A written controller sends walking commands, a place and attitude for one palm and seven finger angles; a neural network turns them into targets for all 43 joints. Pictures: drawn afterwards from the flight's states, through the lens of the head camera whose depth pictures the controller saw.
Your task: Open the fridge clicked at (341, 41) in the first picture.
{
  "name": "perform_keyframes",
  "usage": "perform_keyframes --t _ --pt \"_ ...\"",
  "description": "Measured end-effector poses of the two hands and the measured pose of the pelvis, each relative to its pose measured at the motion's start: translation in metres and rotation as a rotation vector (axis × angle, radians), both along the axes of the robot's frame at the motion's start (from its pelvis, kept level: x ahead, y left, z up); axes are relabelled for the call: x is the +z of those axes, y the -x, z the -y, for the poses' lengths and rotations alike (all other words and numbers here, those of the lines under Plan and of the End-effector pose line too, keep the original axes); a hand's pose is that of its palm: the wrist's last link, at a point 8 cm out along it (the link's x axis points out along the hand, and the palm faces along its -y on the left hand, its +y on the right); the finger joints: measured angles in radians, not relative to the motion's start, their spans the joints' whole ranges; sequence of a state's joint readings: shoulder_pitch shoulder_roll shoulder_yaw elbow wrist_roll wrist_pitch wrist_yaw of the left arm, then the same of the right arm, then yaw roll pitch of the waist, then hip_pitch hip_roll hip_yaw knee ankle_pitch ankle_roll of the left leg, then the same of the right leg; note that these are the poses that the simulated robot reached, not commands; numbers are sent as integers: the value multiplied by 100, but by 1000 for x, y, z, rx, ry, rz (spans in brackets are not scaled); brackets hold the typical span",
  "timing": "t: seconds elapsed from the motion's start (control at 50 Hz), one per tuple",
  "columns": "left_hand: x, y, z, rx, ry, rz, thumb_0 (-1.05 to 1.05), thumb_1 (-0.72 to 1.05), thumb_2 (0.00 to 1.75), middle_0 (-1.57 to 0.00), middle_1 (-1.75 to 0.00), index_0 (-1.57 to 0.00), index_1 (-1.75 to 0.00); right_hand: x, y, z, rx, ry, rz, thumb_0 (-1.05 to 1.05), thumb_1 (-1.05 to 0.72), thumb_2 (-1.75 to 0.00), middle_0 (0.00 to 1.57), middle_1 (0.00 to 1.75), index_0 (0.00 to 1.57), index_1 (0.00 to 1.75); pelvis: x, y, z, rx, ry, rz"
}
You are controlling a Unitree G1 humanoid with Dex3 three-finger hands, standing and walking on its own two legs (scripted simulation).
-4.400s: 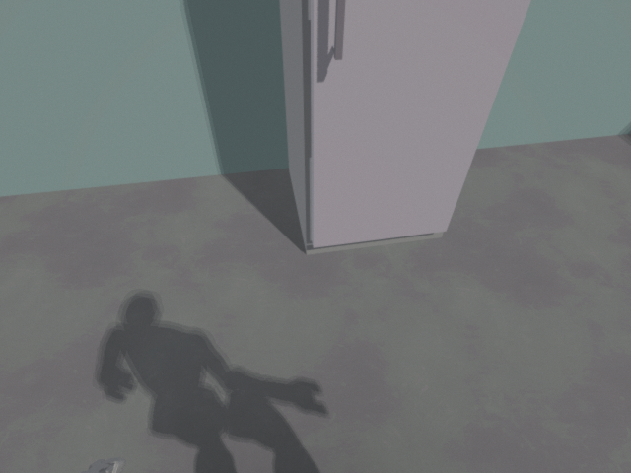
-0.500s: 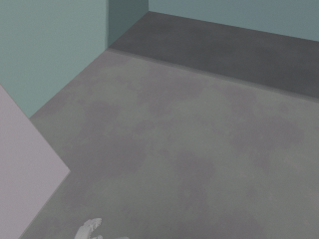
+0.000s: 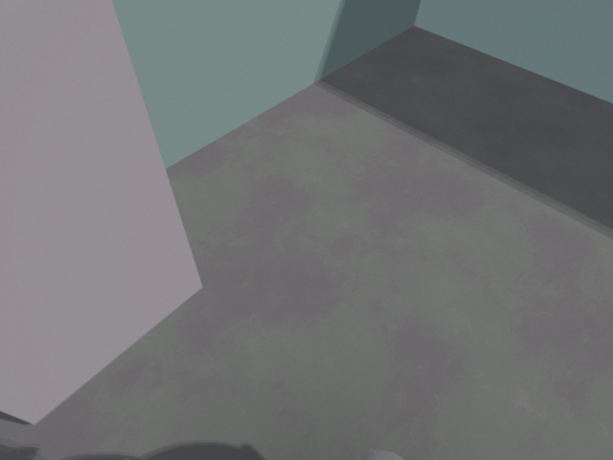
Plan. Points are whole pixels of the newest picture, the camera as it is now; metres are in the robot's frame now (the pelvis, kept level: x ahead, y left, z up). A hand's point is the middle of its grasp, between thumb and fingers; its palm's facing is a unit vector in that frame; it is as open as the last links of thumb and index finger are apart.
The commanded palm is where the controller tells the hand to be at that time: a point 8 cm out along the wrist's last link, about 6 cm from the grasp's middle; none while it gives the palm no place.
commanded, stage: turn to face it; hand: left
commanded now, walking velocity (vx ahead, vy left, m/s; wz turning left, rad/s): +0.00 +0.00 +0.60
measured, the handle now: out of the picture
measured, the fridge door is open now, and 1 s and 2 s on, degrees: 0 0 0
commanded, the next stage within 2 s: take the last steps up to it in 1.32 s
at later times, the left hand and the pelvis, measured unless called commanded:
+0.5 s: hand out of the picture -0.05 +0.13 -0.15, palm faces +0.38 -0.89 -0.27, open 7.4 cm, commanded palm none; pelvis -0.04 -0.08 +0.00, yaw +22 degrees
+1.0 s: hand out of the picture -0.13 +0.19 -0.16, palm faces +0.64 -0.72 -0.27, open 7.4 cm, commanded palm none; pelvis -0.08 -0.05 +0.00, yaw +39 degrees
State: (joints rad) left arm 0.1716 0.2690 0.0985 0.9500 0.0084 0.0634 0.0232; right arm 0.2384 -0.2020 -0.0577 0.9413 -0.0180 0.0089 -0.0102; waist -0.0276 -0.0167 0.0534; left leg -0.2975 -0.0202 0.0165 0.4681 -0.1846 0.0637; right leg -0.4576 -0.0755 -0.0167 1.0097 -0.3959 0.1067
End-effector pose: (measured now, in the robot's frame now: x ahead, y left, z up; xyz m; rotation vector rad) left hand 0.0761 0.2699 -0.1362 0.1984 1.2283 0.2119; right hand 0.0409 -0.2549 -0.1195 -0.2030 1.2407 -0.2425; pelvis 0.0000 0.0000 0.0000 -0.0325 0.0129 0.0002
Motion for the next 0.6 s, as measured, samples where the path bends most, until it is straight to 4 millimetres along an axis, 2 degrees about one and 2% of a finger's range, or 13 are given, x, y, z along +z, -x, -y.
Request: perform_keyframes --t 0.14,0.22,0.34,0.44,0.52,0.6 --pt "13 6 28 55 -21 94 0 91 90 -20 -30 -20 -30 -14 -22 24 89 -38 20 0 -91 -90 20 30 20 30 -5 12 28 100 -16 9" --pt "17 21 52 92 -49 154 0 91 90 -20 -30 -20 -30 -29 -36 45 138 -67 38 0 -91 -90 20 30 20 30 -14 19 52 157 -38 13" --pt "28 75 80 190 -52 121 0 90 90 -20 -30 -20 -30 -24 -58 61 240 -79 34 1 -91 -90 20 30 20 30 -4 27 70 257 -61 35" --pt "23 119 94 277 -34 70 0 90 90 -20 -30 -20 -30 -20 -68 60 325 -71 4 0 -91 -90 20 30 19 30 -1 33 77 335 -76 34" --pt "15 159 98 357 -14 19 0 90 90 -21 -30 -20 -30 -19 -80 46 408 -58 -24 1 -91 -90 20 30 19 30 -2 41 74 395 -76 24" --pt "3 206 93 445 8 -39 0 90 90 -21 -30 -21 -30 -15 -97 15 506 -44 -4 1 -91 -90 20 30 19 30 -6 51 64 453 -64 11"
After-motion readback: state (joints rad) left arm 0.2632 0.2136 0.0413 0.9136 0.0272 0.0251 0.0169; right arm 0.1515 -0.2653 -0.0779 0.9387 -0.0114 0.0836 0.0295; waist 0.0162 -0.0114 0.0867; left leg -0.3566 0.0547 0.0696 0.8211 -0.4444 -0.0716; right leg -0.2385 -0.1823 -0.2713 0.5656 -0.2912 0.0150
